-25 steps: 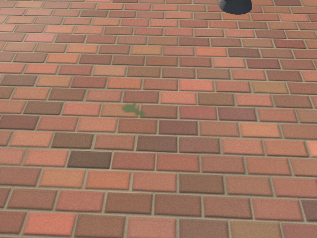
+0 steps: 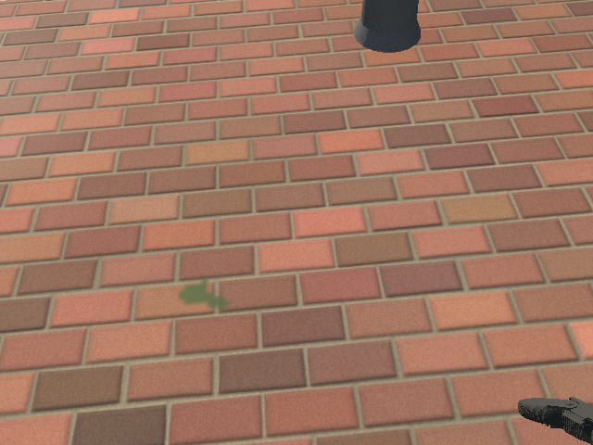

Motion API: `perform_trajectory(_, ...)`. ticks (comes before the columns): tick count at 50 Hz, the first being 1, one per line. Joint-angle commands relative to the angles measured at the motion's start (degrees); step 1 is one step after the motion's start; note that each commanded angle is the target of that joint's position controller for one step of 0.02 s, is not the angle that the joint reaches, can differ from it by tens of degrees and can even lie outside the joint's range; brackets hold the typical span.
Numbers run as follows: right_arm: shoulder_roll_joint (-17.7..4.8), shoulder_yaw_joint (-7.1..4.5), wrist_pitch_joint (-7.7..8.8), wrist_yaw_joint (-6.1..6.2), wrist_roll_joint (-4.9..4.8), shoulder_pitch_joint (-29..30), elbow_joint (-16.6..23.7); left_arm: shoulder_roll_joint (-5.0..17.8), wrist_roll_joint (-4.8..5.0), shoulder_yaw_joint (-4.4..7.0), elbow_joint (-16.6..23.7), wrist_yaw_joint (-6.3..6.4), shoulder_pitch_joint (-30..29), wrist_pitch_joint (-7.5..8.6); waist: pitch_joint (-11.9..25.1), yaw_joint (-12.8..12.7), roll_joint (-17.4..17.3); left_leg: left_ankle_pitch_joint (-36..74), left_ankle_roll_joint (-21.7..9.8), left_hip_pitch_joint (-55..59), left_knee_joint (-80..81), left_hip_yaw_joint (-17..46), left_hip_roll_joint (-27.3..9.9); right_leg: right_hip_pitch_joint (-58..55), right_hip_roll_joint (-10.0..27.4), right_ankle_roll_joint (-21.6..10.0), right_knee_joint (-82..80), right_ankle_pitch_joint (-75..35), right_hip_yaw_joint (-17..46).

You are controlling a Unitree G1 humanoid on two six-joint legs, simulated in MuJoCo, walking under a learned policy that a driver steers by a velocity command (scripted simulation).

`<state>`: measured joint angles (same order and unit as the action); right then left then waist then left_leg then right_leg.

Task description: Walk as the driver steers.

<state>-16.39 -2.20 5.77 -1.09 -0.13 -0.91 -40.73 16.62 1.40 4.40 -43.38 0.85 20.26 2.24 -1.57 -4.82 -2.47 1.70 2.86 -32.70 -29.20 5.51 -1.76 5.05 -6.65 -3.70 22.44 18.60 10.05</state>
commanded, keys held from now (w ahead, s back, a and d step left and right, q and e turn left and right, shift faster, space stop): w+e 0.14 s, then w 0.74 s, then w+q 0.12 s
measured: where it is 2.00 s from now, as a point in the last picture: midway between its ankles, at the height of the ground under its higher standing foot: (378, 255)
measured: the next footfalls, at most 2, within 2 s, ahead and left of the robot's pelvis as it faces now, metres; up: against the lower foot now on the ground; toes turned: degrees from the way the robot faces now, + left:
left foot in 0.06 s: +0.22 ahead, +0.13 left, +0.00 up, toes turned -6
right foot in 0.56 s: +0.43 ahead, -0.17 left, +0.00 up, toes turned -13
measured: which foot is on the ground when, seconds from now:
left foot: up 0.00-0.04, down 0.06-0.58, up 0.60-1.00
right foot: down 0.00-0.08, up 0.10-0.54, down 0.56-1.00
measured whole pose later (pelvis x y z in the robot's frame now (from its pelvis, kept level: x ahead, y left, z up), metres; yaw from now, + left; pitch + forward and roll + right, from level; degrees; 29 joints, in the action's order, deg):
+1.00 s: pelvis +0.53 -0.08 +0.00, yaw -9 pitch +2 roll -2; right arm -15.5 -1.7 3.7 -2.5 -1.0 -3.5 -44.3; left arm 16.4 0.6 3.6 -49.5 0.0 20.9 4.1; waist -0.7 -4.2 -2.7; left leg 2.8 -1.0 -35.4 -32.8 0.7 -4.3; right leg -3.1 -3.0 -1.2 12.0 16.9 -3.6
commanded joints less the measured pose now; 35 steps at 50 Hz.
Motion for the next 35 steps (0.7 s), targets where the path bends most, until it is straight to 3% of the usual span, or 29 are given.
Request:
perform_trajectory(1, -7.45, -2.48, 1.59, -0.21, -0.32, 0.76, 3.97, 8.76, -0.12, 2.38, 2.81, 0.52, -0.22, 0.03, 1.76, 3.23, 9.07, -4.57, -2.16, 9.02, 1.84, -0.82, 1.23, 2.44, 14.61, -6.83, 0.20, -14.88, 13.40)
perform_trajectory(2, -8.20, -3.09, 1.84, 0.03, -0.11, -3.73, 2.76, 7.77, -0.23, 2.04, 3.13, 0.45, -0.98, -0.13, 3.53, 5.69, 9.11, -4.66, -3.57, 15.40, 4.03, -1.96, 1.48, 3.17, 12.87, -5.63, 4.02, -17.03, 12.98)
perform_trajectory(3, -10.19, -3.91, 2.15, 0.39, 0.80, -10.45, 1.83, 5.09, -0.63, 1.01, 3.84, 0.18, -1.29, -0.01, 9.41, 8.94, 7.07, -5.41, -6.34, 27.46, 3.15, 1.36, -3.06, 6.76, 9.74, -3.78, 14.36, -16.55, 10.20)
perform_trajectory(4, -14.86, -5.09, 1.93, 0.86, 1.86, -18.15, 1.11, 1.61, -0.29, -0.06, 5.03, 0.14, 3.65, 0.33, 18.53, 9.34, -3.97, -11.85, -13.09, 48.34, 3.91, 18.85, -15.72, 22.22, 2.65, 0.31, 33.33, -3.02, 2.78)
perform_trajectory(5, -14.55, -5.30, 1.07, 0.32, 0.63, -20.95, -0.65, 2.67, 0.66, -0.49, 5.91, 0.14, 7.26, 0.81, 21.70, 8.11, -17.68, -26.79, -18.30, 54.65, 10.18, 40.03, -23.41, 35.79, 2.00, 1.87, 46.36, 16.36, -0.09)
perform_trajectory(6, -9.28, -3.94, 0.78, 0.41, -0.09, -17.99, 0.67, 8.17, 1.04, 0.80, 4.88, 0.16, 4.08, 0.66, 13.95, 9.19, -9.15, -34.95, -16.16, 48.60, 12.25, 36.11, -21.63, 40.13, 5.79, 2.37, 51.75, 12.29, 1.33)
perform_trajectory(7, -7.24, -3.33, 0.25, 0.68, 0.10, -15.28, 1.13, 9.52, 0.52, 1.24, 5.68, 0.15, -1.03, 0.29, 7.88, 9.51, -4.34, -31.01, -13.81, 41.35, 12.71, 27.09, -19.35, 40.35, 7.74, 2.65, 52.43, 7.67, -1.02)
perform_trajectory(8, -6.26, -2.85, 0.01, 0.63, 0.61, -13.10, 0.79, 8.56, -0.18, 1.18, 6.29, 0.12, -3.57, 0.20, 3.86, 8.51, -1.78, -24.07, -13.13, 34.22, 14.13, 20.79, -16.60, 38.44, 9.25, 2.77, 50.08, 4.17, -1.99)
perform_trajectory(9, -5.04, -2.37, 0.04, 0.56, 1.03, -12.07, 0.26, 7.28, -0.53, 1.23, 6.49, -0.04, -4.40, 0.14, 1.64, 7.31, -1.93, -19.38, -12.84, 29.58, 15.70, 16.25, -14.43, 36.48, 10.66, 2.58, 47.29, 1.89, -1.86)
perform_trajectory(11, -4.57, -2.27, 0.51, 0.30, 0.94, -11.68, -0.80, 4.53, 0.07, 0.71, 6.08, -0.40, -2.99, -0.17, 0.76, 5.74, -4.11, -13.72, -13.40, 24.97, 18.34, 10.42, -12.34, 32.49, 11.67, 2.60, 43.37, 0.47, -2.84)
perform_trajectory(14, -6.71, -2.98, 1.08, 0.10, 0.18, -12.85, -2.50, 2.66, -0.61, -0.02, 7.21, -0.53, -6.18, -0.14, 0.14, 5.62, -2.41, -5.85, -15.30, 25.26, 20.73, 5.55, -12.71, 34.00, 12.14, 3.18, 34.97, -3.73, -3.79)
perform_trajectory(16, -7.78, -3.24, 0.83, 0.14, -0.24, -13.19, -3.27, 2.06, -1.02, -0.55, 7.80, -1.05, -8.98, 0.36, 0.31, 6.10, -1.31, -1.91, -15.18, 26.30, 21.31, 2.05, -12.04, 33.42, 12.72, 3.41, 27.55, -9.74, -5.27)
perform_trajectory(19, -9.07, -3.40, 0.08, 0.37, -0.85, -15.06, -4.50, 1.18, -0.77, -1.24, 8.81, -1.99, -14.74, 1.28, -0.52, 8.11, -1.33, -0.02, -13.78, 25.91, 21.36, -2.61, -10.34, 29.50, 11.83, 3.46, 17.37, -17.24, -8.34)
perform_trajectory(23, -10.44, -3.62, -1.08, 0.44, -1.58, -19.48, -7.12, 2.22, -0.21, -1.17, 10.76, -2.76, -20.50, 1.61, -1.89, 9.44, -2.14, 0.75, -12.88, 30.68, 19.84, -2.59, -12.85, 28.04, 10.39, 2.34, 10.77, -16.35, -9.56)
perform_trajectory(25, -11.22, -3.81, -1.77, 0.64, -1.92, -19.71, -7.97, 3.43, -0.33, -0.74, 11.04, -3.02, -20.32, 1.74, -1.52, 8.04, -2.92, 6.02, -11.91, 33.36, 17.07, -2.70, -14.09, 25.36, 9.32, 0.75, 8.29, -12.90, -10.35)
perform_trajectory(26, -11.71, -3.85, -2.09, 0.81, -2.08, -18.92, -8.11, 4.54, -0.60, -0.10, 10.24, -2.97, -17.17, 1.80, 0.39, 5.57, -3.10, 13.82, -10.93, 33.46, 12.93, -4.00, -13.49, 19.69, 7.92, -0.37, 6.26, -12.69, -11.61)
perform_trajectory(27, -11.08, -3.52, -2.31, 0.98, -2.14, -18.67, -8.26, 6.52, -0.92, 1.12, 7.91, -2.70, -10.19, 1.74, 4.75, 1.82, -2.26, 21.33, -9.51, 31.63, 4.49, -6.55, -11.24, 9.01, 6.27, -1.89, 4.35, -13.94, -13.00)
perform_trajectory(28, -9.02, -2.56, -2.21, 1.21, -1.28, -18.57, -7.68, 9.65, -1.12, 2.57, 5.35, -2.10, -0.78, 1.51, 11.09, -2.32, -0.49, 16.62, -7.25, 23.89, -8.00, -8.92, -8.50, -5.86, 9.57, -4.04, 5.94, -14.68, -9.29)
perform_trajectory(29, -3.34, -0.52, -1.29, 0.94, 0.21, -22.16, -5.17, 15.89, -2.12, 3.78, 4.49, -1.40, 5.74, 1.05, 19.13, -1.97, 12.23, -7.79, -3.07, 1.57, -30.73, -11.15, -0.62, -26.94, 24.85, -12.08, 4.42, -8.62, 15.32)
perform_trajectory(30, -4.05, -0.43, -0.03, 0.78, -0.34, -22.37, -5.80, 13.72, -1.12, 3.06, 4.22, -1.53, 6.63, 1.04, 23.75, -2.02, 16.22, -35.10, -2.85, -7.15, -41.11, -2.84, 2.81, -28.62, 29.74, -16.09, -3.68, -2.80, 31.80)
perform_trajectory(31, -8.67, -1.84, 0.62, 0.35, -2.03, -18.34, -4.68, 10.30, -0.91, 1.77, 4.29, -1.73, 3.07, 1.31, 15.29, -1.70, 12.26, -32.71, -3.61, -12.70, -44.92, -0.98, -0.87, -22.58, 27.49, -13.49, -4.51, -0.47, 24.59)
perform_trajectory(32, -8.66, -1.81, 0.88, 0.27, -2.31, -14.95, -3.91, 8.32, -0.83, 1.11, 4.56, -1.80, -0.42, 1.48, 9.58, -0.36, 10.18, -27.61, -4.25, -12.77, -43.00, -2.34, -3.43, -15.02, 24.69, -11.51, -5.39, -3.27, 16.47)
perform_trajectory(33, -7.95, -1.87, 0.78, 0.49, -1.43, -13.60, -3.97, 6.78, -1.12, 0.61, 4.63, -2.02, -3.81, 1.63, 5.86, 1.43, 7.34, -23.40, -4.05, -10.74, -39.46, -2.91, -5.09, -7.86, 22.25, -10.43, -7.27, -7.16, 11.47)
perform_trajectory(34, -7.47, -2.12, 0.12, 0.64, -0.68, -13.94, -4.39, 4.97, -1.58, 0.07, 4.84, -2.24, -6.17, 1.97, 3.71, 3.38, 7.16, -20.01, -3.94, -7.37, -36.72, -2.46, -6.52, -2.55, 20.17, -9.37, -9.47, -11.05, 7.80)
perform_trajectory(35, -6.36, -1.94, -0.55, 0.48, -0.72, -15.58, -4.71, 5.27, -1.82, 0.19, 4.74, -2.28, -7.36, 2.27, 3.64, 5.02, 9.27, -18.24, -3.34, -4.02, -35.61, -2.27, -6.95, 1.21, 20.09, -10.05, -11.23, -13.50, 6.38)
